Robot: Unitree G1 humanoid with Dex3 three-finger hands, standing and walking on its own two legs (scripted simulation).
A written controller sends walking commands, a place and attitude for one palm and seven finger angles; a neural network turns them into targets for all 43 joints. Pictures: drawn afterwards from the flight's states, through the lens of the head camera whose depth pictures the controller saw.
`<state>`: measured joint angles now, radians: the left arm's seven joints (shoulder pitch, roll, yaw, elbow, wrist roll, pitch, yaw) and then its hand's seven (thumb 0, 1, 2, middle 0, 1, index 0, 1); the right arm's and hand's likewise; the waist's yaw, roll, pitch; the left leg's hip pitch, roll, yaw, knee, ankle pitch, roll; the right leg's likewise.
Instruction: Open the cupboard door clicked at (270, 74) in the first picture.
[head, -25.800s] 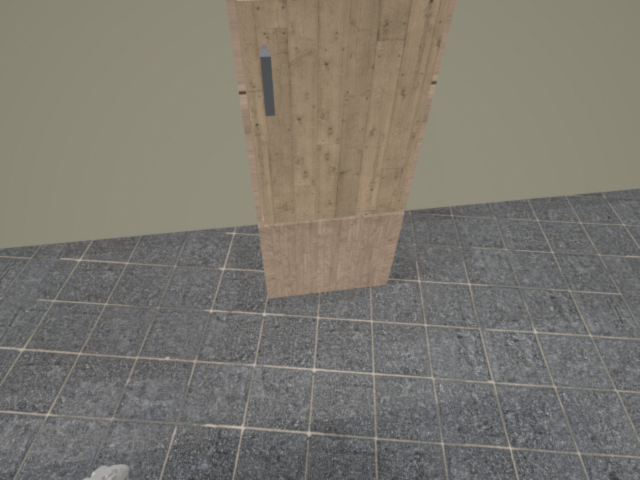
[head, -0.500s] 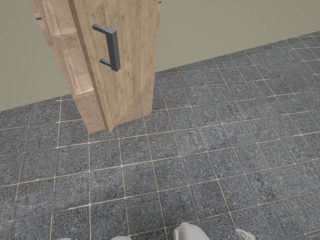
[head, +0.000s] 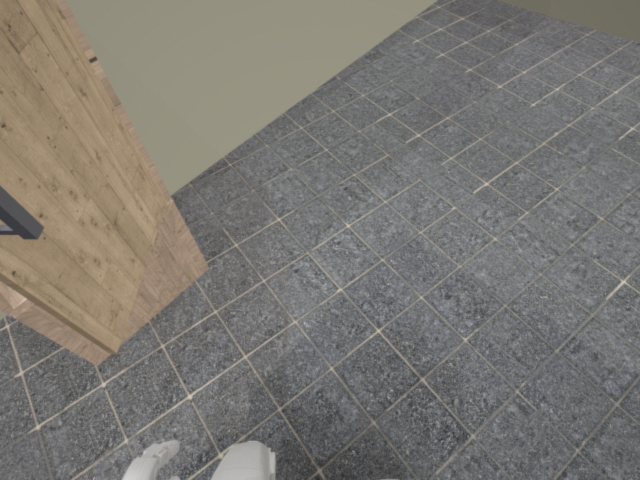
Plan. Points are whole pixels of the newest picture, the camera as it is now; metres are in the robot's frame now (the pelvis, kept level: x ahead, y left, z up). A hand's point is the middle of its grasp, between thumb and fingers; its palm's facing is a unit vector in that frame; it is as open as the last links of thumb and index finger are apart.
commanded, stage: walk to a spot facing it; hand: left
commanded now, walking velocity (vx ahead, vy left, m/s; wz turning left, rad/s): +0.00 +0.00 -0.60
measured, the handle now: out of the picture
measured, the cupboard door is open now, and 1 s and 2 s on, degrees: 39 39 39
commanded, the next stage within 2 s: turn to face it in 1.74 s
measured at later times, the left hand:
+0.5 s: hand (187, 438) +0.19 +0.21 -0.17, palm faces -0.24 -0.95 -0.18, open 7.4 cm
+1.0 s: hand (328, 326) +0.36 +0.01 -0.15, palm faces -0.51 -0.82 -0.24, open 7.2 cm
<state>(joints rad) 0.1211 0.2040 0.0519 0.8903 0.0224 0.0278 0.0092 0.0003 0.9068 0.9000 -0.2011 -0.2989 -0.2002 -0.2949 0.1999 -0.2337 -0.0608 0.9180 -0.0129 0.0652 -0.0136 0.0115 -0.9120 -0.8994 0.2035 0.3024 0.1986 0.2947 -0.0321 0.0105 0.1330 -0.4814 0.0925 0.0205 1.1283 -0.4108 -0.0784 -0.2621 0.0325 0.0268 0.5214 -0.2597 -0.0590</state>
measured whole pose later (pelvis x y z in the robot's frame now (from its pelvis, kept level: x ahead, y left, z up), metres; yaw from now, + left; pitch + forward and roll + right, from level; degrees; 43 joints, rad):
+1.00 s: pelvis +0.20 -0.13 +0.01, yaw -33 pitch +2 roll +2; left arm 0.22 0.19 0.06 0.98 0.02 -0.05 -0.01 -0.01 0.94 0.90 -0.20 -0.30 -0.20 -0.30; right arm 0.21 -0.20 -0.06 0.94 -0.03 -0.01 0.00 0.01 -0.91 -0.90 0.20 0.30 0.20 0.29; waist -0.03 0.00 0.08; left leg -0.60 0.14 0.01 1.07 -0.21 -0.06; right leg -0.16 0.07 -0.03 0.36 -0.23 -0.11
